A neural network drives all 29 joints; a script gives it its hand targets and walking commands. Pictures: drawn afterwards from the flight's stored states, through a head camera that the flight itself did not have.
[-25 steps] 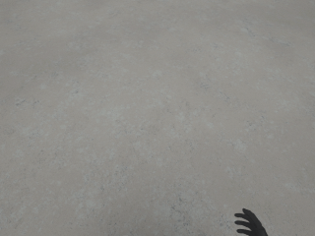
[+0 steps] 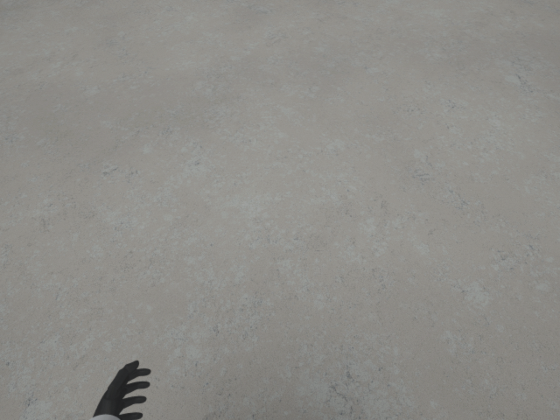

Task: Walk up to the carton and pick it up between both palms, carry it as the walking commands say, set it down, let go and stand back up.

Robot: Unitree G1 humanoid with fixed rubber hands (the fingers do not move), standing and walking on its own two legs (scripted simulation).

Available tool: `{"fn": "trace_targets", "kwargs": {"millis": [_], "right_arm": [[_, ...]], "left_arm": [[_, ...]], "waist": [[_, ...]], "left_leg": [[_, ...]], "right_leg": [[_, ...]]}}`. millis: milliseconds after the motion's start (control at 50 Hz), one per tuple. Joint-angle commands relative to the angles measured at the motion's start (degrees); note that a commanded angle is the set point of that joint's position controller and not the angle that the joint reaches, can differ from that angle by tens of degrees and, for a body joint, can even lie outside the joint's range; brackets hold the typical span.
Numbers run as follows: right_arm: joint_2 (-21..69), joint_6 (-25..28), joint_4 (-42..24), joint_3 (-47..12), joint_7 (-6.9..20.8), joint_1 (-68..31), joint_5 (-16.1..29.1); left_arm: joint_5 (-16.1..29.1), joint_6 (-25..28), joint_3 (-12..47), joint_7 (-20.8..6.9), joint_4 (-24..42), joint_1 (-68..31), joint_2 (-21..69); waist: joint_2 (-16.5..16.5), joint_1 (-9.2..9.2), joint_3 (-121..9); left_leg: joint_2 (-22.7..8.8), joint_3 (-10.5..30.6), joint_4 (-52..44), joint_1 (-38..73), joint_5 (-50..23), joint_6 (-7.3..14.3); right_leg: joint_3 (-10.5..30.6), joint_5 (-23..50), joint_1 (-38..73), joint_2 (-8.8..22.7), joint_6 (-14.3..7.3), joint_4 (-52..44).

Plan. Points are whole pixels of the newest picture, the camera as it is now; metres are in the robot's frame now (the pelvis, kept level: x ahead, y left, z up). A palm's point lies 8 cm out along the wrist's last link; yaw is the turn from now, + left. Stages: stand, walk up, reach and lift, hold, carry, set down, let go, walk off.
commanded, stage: walk up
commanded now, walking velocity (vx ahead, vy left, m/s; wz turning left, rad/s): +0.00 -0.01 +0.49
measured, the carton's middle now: out of the picture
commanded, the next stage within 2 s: none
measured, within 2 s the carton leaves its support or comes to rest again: neither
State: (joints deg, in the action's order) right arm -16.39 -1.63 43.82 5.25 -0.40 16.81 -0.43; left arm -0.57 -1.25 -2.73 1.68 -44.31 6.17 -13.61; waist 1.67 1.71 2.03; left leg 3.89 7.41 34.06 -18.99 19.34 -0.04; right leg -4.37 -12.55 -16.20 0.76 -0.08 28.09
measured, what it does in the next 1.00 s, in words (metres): steps on the spot, turning left: left foot, then right foot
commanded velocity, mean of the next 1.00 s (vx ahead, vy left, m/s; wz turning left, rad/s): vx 0.00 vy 0.00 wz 0.50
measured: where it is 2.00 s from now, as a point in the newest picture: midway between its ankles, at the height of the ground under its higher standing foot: outside the picture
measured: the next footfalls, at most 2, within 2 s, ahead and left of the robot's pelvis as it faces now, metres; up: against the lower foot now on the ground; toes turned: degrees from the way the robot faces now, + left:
left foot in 0.40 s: -0.04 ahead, +0.13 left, +0.00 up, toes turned +19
right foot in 0.90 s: +0.04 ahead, -0.08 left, +0.00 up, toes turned +24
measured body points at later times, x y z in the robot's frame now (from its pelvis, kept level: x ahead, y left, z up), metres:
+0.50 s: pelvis -0.04 +0.03 +0.00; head -0.01 +0.07 +0.45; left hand -0.07 +0.32 -0.14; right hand +0.19 -0.17 -0.10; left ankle -0.08 +0.12 -0.74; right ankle -0.01 -0.10 -0.68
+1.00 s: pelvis -0.04 -0.01 +0.01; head +0.00 -0.01 +0.45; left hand -0.05 +0.29 -0.10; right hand +0.15 -0.22 -0.14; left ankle -0.11 +0.10 -0.69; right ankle +0.01 -0.09 -0.74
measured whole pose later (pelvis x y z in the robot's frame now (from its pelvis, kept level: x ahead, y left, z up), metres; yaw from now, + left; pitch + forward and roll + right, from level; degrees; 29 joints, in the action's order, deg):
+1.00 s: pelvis -0.04 -0.01 +0.01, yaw +31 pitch +1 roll +1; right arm -16.7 -2.3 48.9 5.4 0.5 14.5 -1.8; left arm -1.1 -1.1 -2.1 2.0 -44.6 8.5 -13.9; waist 2.3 2.4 3.3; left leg 2.7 2.8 50.5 -24.8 26.5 -1.0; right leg -6.0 -14.5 -13.9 2.3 -1.6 27.6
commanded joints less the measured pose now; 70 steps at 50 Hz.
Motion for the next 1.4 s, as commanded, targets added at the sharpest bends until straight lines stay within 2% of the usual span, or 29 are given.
{"fn": "trace_targets", "kwargs": {"millis": [0,40,80,200,280,320,360,380,400,420,440,460,500,700,800,840,860,880,900,920,960,1020,1220,1280,1300,1320,1340,1360,1380], "right_arm": [[-4.53,-0.16,-4.23,0.55,-0.47,-0.76,-1.38],[-4.70,-0.67,-2.07,1.10,1.06,-0.15,-1.57],[-4.05,-1.19,-1.43,1.08,2.15,0.18,-1.19],[-1.41,-2.24,-4.56,-0.23,2.72,-7.81,-0.36],[-0.87,-2.34,-5.09,-0.60,2.95,-9.72,-0.36],[-0.91,-2.11,-5.07,-0.57,2.86,-9.31,-0.42],[-2.03,-1.44,-4.39,0.07,2.35,-6.92,-0.82],[-4.16,-0.77,-4.01,0.82,1.97,-5.06,-1.05],[-11.13,-0.02,-5.22,1.98,1.81,-4.20,-1.62],[-14.45,0.13,-2.15,3.19,1.47,0.44,-1.08],[-12.12,0.07,-0.81,2.83,1.12,0.37,-0.56],[-9.84,-0.01,-1.21,2.40,0.78,-3.95,-0.58],[-7.11,0.31,-2.34,2.02,0.52,-9.60,-0.82],[-9.19,1.20,1.70,1.14,0.07,-3.08,-0.55],[-9.54,0.94,2.34,1.34,0.21,-3.03,-0.25],[-9.30,0.72,2.11,1.44,0.31,-3.37,0.12],[-8.83,0.70,1.77,1.35,0.33,-3.58,0.57],[-6.51,0.75,1.53,0.99,0.27,-2.51,0.85],[-2.45,1.00,-0.01,0.26,0.47,-2.13,0.43],[-4.04,0.41,-0.85,0.88,0.11,-3.55,-1.15],[-4.86,-0.33,2.05,1.28,1.09,-2.71,-2.45],[-2.53,-1.44,3.72,0.14,2.03,-1.17,-1.01],[-0.85,-1.99,1.61,-1.33,2.62,-10.94,-0.86],[-1.36,-0.99,2.27,-1.29,2.25,-8.05,-0.76],[-3.07,-0.29,2.43,-0.73,2.01,-6.39,-0.96],[-8.23,0.57,1.78,0.37,1.83,-4.00,-1.24],[-14.03,0.39,1.86,1.81,1.44,-1.66,-1.13],[-11.96,0.30,4.43,1.65,0.90,-0.90,-0.53],[-10.40,0.24,4.49,1.43,0.34,-3.29,-0.52]], "left_arm": [[-0.36,0.17,-2.55,0.29,1.56,7.64,-10.23],[-0.71,1.01,-1.32,-0.05,1.65,4.33,-6.65],[-1.03,1.71,-1.03,0.00,2.29,3.68,-5.79],[-1.68,2.35,-2.92,-0.27,1.73,11.53,-9.49],[-1.56,1.63,-3.50,-0.66,1.28,12.06,-11.51],[-1.38,1.03,-3.82,-0.93,0.67,12.08,-12.53],[-0.56,0.53,-3.54,-1.36,0.01,12.97,-11.75],[-0.29,0.23,-2.98,-1.70,-0.29,14.98,-9.07],[-0.24,-0.55,-1.91,-1.88,2.68,13.60,-3.77],[-0.88,-1.91,-2.05,-1.10,4.93,6.47,-5.25],[-1.00,-2.16,-2.41,-1.40,4.97,3.53,-6.51],[-0.52,-1.80,-2.54,-1.85,4.00,4.38,-6.79],[-0.76,-1.48,-2.53,-2.25,2.46,7.06,-6.62],[-0.46,-2.01,-1.77,-0.12,3.65,1.37,-4.69],[0.32,-0.89,-1.47,0.46,3.44,1.57,-4.39],[0.63,-0.14,-1.44,0.69,2.62,4.39,-4.51],[0.71,0.45,-1.58,0.84,1.69,7.09,-5.57],[0.37,0.91,-2.32,0.98,0.92,8.85,-8.66],[-0.38,0.80,-2.90,0.86,1.33,8.56,-13.00],[-0.65,0.17,-2.75,0.58,2.13,5.94,-13.76],[-0.69,0.98,-0.63,0.36,2.33,3.89,-7.49],[-1.61,0.95,-0.78,0.26,4.10,2.93,-6.93],[-1.42,1.08,-3.17,-0.34,2.02,10.57,-10.28],[-0.54,0.58,-3.65,-0.67,0.58,10.25,-11.11],[-0.30,0.38,-3.49,-0.86,-0.15,12.06,-9.72],[-0.15,-0.04,-2.80,-1.15,1.20,11.81,-6.18],[0.00,-0.83,-1.73,-0.33,5.28,5.81,-4.66],[-0.23,-1.34,-2.58,0.07,4.77,2.58,-6.63],[-0.32,-1.22,-2.86,-0.04,3.67,2.63,-7.03]], "waist": [[-12.22,-4.11,-3.43],[-7.53,-2.10,-1.62],[-10.53,-2.09,-1.60],[-13.19,-4.65,-2.72],[-14.40,-4.11,-3.68],[-14.59,-3.14,-4.25],[-11.05,-0.51,-5.67],[-4.12,0.99,-7.07],[13.67,0.87,-6.42],[13.59,3.55,-4.44],[8.21,3.04,-3.13],[5.24,0.41,-1.76],[6.36,-2.09,-1.95],[6.82,-0.95,-1.41],[8.48,-0.84,-4.13],[7.86,-2.16,-5.45],[6.52,-3.32,-6.53],[1.10,-3.59,-8.03],[-13.19,-3.47,-7.69],[-16.53,-3.45,-3.38],[-7.39,-1.10,-0.87],[-11.95,0.36,-2.28],[-13.61,-2.50,-3.93],[-11.77,-0.40,-6.26],[-6.94,0.39,-7.32],[5.24,1.51,-6.69],[18.38,3.70,-4.26],[11.83,4.19,-3.86],[8.58,2.54,-3.07]], "left_leg": [[-3.18,-3.50,22.73,-12.07,15.47,-1.57],[-4.57,-4.63,31.18,-11.56,8.89,-2.66],[-5.14,-7.19,33.49,-11.46,4.23,-4.00],[-5.64,-9.97,19.56,-9.57,6.29,-4.73],[-4.21,-12.80,10.84,-2.93,6.39,-3.80],[-3.19,-14.06,4.88,1.29,5.07,-3.21],[-3.08,-13.81,-8.20,11.67,-3.01,-1.76],[-8.12,-6.65,-15.30,19.63,-7.67,-0.50],[-25.67,15.39,-17.18,24.92,-27.38,6.41],[-29.46,16.49,-15.36,20.56,-36.80,12.97],[-25.78,11.63,-14.59,18.57,-35.50,12.62],[-21.54,6.09,-14.60,16.03,-30.83,10.27],[-16.69,1.33,-14.79,13.52,-30.09,7.78],[-17.40,11.19,-14.94,12.72,-27.80,10.23],[-16.82,14.18,-13.76,11.36,-32.72,9.09],[-15.10,13.80,-11.84,8.81,-32.38,6.77],[-13.14,12.78,-10.37,4.97,-28.09,4.55],[-9.39,10.42,-5.71,-0.66,-18.43,2.00],[-3.34,2.66,4.52,-11.78,1.47,-0.42],[-0.55,-4.45,16.58,-13.30,16.32,-1.25],[-4.26,-4.55,27.06,-10.15,10.95,-1.37],[-3.82,-6.44,30.36,-10.05,4.47,-3.46],[-4.84,-12.64,8.67,-3.54,7.10,-2.51],[-3.97,-13.40,-5.05,6.45,-1.38,-1.14],[-6.23,-8.77,-11.83,13.20,-5.39,-0.18],[-18.09,7.22,-16.68,20.38,-16.70,3.07],[-27.74,20.99,-18.72,17.66,-28.90,11.48],[-26.43,16.93,-16.52,17.92,-32.00,13.31],[-23.46,12.42,-15.84,15.98,-29.41,11.73]], "right_leg": [[20.96,8.05,6.73,26.76,-8.76,-14.68],[10.94,9.60,4.57,20.17,-8.12,-12.67],[4.72,14.89,4.50,16.30,-7.33,-10.80],[2.48,25.32,9.41,18.48,-8.16,-6.41],[1.00,25.74,7.46,20.43,-8.27,-5.25],[0.23,23.76,6.31,21.38,-6.84,-3.77],[-3.89,17.50,1.28,20.00,-2.24,2.38],[-7.03,8.83,-5.35,16.66,1.54,9.67],[-8.87,-21.05,-19.06,8.85,5.64,22.00],[-2.53,-25.14,-20.86,6.81,4.70,29.55],[1.60,-21.89,-19.15,6.73,3.91,33.38],[3.12,-16.64,-17.55,6.67,3.54,33.70],[3.20,-10.30,-15.32,5.75,3.84,34.48],[4.64,-12.39,-12.16,0.97,4.04,20.08],[3.82,-11.09,-4.71,-1.52,3.34,9.33],[2.71,-5.85,2.41,-1.29,2.98,-0.73],[2.17,0.30,9.34,0.89,2.41,-6.96],[6.61,-1.17,15.21,7.63,1.24,-10.51],[18.47,-0.14,18.95,22.02,-2.03,-12.47],[23.85,5.40,8.93,28.46,-7.24,-14.79],[14.09,6.94,3.58,22.28,-7.21,-13.87],[5.13,17.12,6.86,15.22,-6.98,-11.25],[1.83,25.30,10.17,19.51,-7.58,-6.04],[-1.27,19.80,6.32,19.23,-3.88,-1.07],[-3.62,12.79,1.61,17.10,-0.98,4.96],[-6.26,-6.53,-10.30,11.34,3.11,16.26],[-3.62,-25.05,-19.90,4.69,4.15,24.60],[2.10,-24.74,-19.38,5.96,3.82,31.57],[3.88,-20.74,-18.90,6.13,3.45,33.76]]}}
